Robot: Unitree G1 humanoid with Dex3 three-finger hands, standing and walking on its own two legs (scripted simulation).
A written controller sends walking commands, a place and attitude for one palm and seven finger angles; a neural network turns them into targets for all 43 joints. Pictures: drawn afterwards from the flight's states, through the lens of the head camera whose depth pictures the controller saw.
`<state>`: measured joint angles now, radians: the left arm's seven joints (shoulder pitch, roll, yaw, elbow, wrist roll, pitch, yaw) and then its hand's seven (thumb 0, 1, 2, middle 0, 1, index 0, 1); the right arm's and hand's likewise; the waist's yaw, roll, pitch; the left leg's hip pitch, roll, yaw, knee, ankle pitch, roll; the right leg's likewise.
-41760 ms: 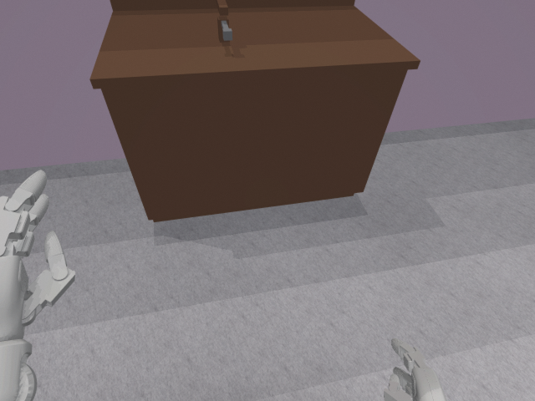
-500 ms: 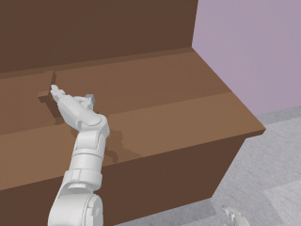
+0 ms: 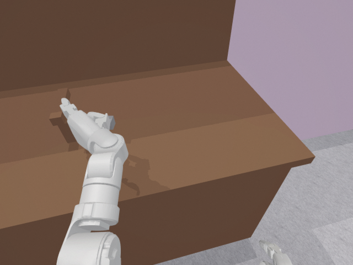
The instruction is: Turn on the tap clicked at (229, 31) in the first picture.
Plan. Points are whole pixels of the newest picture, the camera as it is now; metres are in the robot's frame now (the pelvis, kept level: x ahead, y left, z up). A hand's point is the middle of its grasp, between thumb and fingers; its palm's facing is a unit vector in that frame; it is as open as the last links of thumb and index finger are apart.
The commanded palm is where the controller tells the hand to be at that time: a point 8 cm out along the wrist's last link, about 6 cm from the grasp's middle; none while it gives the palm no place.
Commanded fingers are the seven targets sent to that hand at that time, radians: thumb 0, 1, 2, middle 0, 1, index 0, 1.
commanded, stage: lift the hand up off the lever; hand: left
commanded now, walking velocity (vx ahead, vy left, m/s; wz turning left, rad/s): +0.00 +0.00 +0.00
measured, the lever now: (109, 122) +0.46 +0.23 +0.08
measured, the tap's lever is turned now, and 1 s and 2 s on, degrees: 74 74 74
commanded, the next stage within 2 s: draw the hand back beside the body in 0.20 s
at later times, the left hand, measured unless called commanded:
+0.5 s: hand (116, 120) +0.37 +0.16 +0.17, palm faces +0.41 -0.91 -0.06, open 7.8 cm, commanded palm +0.31 +0.22 +0.17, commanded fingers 0.00 0.90 0.90 -0.16 -0.18 -0.16 -0.18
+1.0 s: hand (82, 161) +0.27 +0.20 +0.15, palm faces +0.19 -0.96 -0.22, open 7.6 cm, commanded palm +0.23 +0.26 +0.17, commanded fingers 0.00 0.90 0.90 -0.19 -0.26 -0.19 -0.26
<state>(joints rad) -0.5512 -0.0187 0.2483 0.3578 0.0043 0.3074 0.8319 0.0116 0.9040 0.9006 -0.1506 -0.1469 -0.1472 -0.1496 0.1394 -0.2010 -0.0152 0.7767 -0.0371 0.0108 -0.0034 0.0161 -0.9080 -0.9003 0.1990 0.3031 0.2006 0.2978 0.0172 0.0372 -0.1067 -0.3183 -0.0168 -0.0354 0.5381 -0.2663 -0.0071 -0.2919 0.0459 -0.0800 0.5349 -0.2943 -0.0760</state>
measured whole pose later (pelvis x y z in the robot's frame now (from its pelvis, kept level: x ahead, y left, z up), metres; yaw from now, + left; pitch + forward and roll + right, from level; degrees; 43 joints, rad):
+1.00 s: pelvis -0.02 +0.02 +0.01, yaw -3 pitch -6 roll +0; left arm 0.08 0.29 0.12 -0.06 -0.09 -0.10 0.09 0.01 0.90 0.90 -0.18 -0.23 -0.18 -0.23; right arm 0.12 -0.19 0.05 0.64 0.02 -0.04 -0.05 0.02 -0.91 -0.90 0.20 0.30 0.20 0.30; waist 0.02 0.04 0.03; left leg -0.07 -0.01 0.01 0.34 -0.17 0.02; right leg -0.04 0.05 -0.02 0.31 -0.16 -0.05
